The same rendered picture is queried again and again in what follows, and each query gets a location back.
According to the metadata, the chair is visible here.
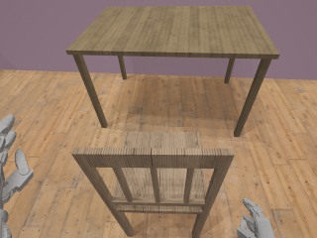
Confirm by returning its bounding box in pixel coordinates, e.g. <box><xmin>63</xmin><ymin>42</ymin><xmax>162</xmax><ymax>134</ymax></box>
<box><xmin>71</xmin><ymin>132</ymin><xmax>235</xmax><ymax>238</ymax></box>

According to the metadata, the robot left hand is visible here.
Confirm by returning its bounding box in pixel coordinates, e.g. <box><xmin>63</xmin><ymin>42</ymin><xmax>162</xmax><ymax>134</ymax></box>
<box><xmin>0</xmin><ymin>114</ymin><xmax>34</xmax><ymax>209</ymax></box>

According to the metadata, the robot right hand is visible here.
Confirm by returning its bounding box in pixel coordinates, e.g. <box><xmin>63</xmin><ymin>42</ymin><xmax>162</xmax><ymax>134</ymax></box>
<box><xmin>237</xmin><ymin>197</ymin><xmax>275</xmax><ymax>238</ymax></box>

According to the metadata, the robot left forearm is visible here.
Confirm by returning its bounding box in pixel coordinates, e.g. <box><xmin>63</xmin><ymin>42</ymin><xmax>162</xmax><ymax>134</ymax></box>
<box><xmin>0</xmin><ymin>208</ymin><xmax>12</xmax><ymax>238</ymax></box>

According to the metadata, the table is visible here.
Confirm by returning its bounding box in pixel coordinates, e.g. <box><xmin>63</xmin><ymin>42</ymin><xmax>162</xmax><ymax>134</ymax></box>
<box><xmin>65</xmin><ymin>5</ymin><xmax>280</xmax><ymax>138</ymax></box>

